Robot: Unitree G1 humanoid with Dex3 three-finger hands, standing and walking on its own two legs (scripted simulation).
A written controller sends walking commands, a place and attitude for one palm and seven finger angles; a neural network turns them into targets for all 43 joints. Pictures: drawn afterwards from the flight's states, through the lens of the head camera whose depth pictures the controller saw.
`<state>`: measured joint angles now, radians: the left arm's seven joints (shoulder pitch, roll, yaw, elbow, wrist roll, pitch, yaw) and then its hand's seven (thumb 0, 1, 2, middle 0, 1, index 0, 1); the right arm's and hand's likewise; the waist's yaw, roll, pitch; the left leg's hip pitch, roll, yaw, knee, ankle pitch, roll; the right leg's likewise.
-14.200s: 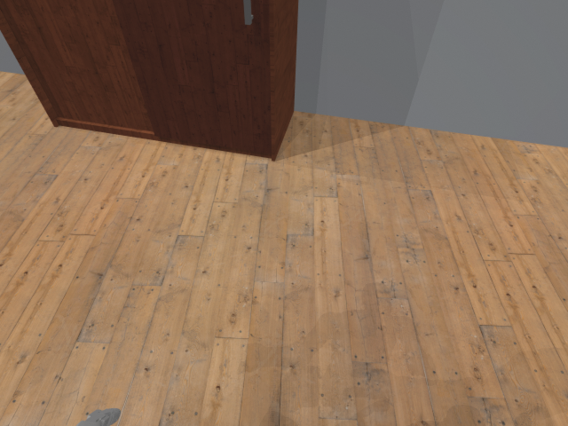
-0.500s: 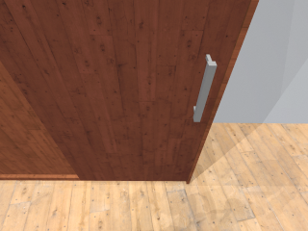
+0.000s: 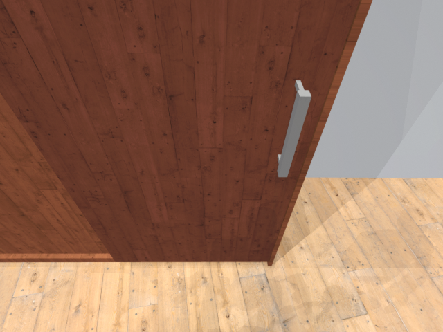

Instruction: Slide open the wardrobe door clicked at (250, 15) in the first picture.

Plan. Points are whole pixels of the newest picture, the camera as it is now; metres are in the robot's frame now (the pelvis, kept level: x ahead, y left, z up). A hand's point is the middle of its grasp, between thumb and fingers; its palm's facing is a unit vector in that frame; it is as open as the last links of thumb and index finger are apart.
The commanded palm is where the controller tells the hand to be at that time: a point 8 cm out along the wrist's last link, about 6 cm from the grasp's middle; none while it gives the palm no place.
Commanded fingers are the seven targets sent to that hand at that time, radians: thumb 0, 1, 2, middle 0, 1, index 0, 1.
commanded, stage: look again from close up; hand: right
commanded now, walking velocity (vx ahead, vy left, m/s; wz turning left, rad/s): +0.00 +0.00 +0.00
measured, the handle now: (289, 133) +0.53 -0.13 +0.07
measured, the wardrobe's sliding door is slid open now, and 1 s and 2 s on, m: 0.00 0.00 0.00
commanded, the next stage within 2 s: raise the hand with hooked fingers in 0.36 s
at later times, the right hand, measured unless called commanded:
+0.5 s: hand out of the picture +0.07 -0.22 -0.16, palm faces +0.07 +0.96 -0.28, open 7.4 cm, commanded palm +0.10 -0.27 -0.08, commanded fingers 0.00 -0.83 -0.87 0.20 0.34 0.20 0.34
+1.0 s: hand (372, 330) +0.16 -0.24 -0.04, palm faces +0.02 +1.00 -0.03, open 9.3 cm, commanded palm +0.14 -0.29 -0.02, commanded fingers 0.00 -0.25 -0.62 0.25 0.72 0.25 0.72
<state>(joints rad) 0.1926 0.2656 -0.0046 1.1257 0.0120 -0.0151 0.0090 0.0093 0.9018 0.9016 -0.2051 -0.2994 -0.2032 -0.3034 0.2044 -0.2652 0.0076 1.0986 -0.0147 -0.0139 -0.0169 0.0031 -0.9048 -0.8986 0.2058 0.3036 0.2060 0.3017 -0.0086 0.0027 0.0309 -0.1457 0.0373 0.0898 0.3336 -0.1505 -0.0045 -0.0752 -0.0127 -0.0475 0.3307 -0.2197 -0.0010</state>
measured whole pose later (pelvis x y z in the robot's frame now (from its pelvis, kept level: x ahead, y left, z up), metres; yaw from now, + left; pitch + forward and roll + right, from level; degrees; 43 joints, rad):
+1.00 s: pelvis -0.03 +0.00 -0.09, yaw -1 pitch +10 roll +2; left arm 0.20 0.28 0.02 0.55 -0.04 -0.31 0.06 0.02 0.90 0.90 -0.20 -0.30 -0.20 -0.30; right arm 0.34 -0.29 -0.34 0.11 0.39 -0.44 0.52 0.01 -0.47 -0.71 0.24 0.58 0.24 0.58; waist -0.05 0.01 -0.07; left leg -0.79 0.05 0.12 1.06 -0.44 0.01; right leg -0.77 -0.04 0.02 1.14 -0.55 0.00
